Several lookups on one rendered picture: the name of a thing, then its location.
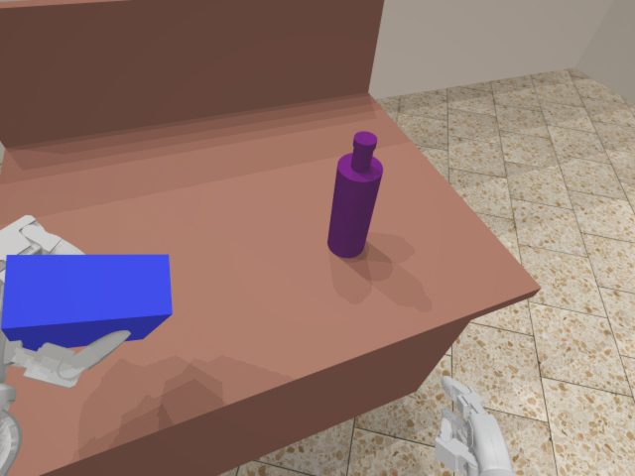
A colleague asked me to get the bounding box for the sponge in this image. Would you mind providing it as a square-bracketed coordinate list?
[1, 255, 173, 351]

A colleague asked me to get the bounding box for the robot right hand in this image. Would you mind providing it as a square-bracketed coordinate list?
[435, 376, 514, 476]

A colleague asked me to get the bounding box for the robot left hand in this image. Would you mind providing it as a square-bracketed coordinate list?
[0, 215, 131, 389]

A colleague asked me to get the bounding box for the table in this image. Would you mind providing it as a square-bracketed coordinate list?
[0, 0, 541, 476]

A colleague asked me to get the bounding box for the robot left forearm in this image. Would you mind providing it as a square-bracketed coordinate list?
[0, 384, 22, 476]

